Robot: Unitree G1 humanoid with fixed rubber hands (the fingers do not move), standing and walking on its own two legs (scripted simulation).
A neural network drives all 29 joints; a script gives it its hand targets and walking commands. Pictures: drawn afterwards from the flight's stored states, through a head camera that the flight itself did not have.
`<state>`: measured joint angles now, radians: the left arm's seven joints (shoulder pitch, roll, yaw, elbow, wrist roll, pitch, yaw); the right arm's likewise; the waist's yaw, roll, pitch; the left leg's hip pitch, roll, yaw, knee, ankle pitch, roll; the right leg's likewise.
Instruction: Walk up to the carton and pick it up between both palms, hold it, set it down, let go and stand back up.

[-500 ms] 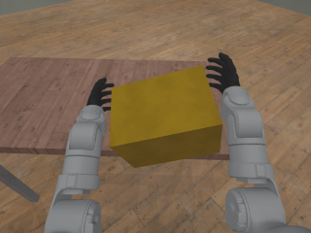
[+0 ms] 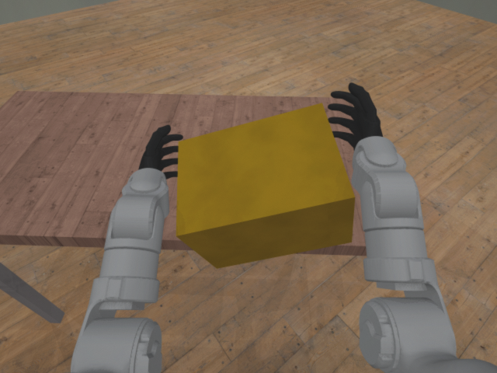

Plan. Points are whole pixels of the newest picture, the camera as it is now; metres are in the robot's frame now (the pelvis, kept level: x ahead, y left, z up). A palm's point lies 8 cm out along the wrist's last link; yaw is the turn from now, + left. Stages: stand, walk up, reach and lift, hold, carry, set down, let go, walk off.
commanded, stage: hold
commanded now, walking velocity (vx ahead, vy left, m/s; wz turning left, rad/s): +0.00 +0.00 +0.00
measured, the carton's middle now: (265, 192) +0.37 -0.01 +0.10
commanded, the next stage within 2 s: set down in 1.74 s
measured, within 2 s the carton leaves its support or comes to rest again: neither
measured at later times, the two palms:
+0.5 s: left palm (153, 173) +0.37 +0.16 +0.13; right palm (363, 136) +0.39 -0.15 +0.19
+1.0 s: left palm (155, 175) +0.37 +0.16 +0.13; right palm (360, 137) +0.39 -0.15 +0.19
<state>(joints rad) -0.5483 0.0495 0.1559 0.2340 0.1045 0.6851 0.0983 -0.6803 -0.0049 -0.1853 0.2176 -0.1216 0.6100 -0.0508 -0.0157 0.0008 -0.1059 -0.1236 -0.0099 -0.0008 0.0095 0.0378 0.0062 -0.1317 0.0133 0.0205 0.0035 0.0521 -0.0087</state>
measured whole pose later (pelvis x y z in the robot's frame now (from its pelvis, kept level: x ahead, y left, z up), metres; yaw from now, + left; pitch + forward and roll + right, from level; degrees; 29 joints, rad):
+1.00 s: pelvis +0.00 +0.00 +0.00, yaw +0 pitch +5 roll +0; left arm -0.56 0.05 0.16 0.29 0.10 0.65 0.10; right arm -0.71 0.00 -0.19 0.27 -0.12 0.57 -0.05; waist -0.02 0.00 -0.10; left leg -0.14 -0.01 0.00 0.02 0.03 0.01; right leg -0.14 0.01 0.02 0.01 0.05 -0.01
